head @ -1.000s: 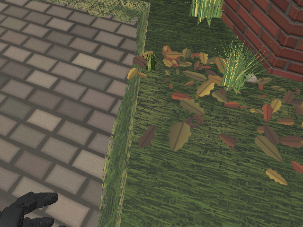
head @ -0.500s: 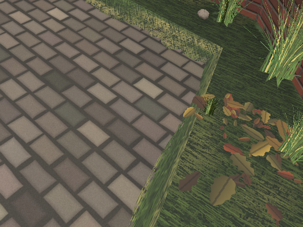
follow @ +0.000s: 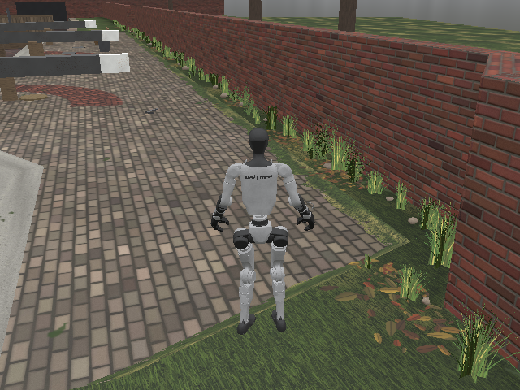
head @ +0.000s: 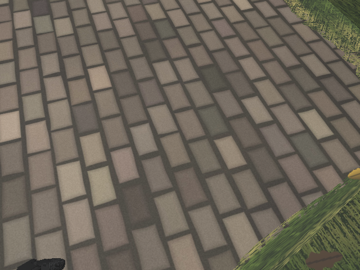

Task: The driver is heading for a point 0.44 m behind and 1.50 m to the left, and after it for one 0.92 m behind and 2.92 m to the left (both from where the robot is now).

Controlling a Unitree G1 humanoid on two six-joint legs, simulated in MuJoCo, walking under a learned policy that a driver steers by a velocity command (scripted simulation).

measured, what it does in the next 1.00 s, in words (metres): steps on the spot, turning left: right foot, then left foot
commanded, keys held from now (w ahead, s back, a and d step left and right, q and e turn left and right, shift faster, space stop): q+shift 1.00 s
